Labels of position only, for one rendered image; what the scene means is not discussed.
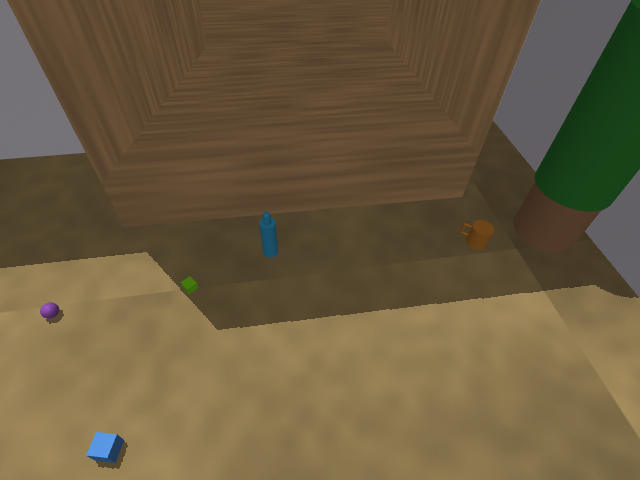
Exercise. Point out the potted plant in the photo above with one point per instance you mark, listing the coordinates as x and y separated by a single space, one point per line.
596 152

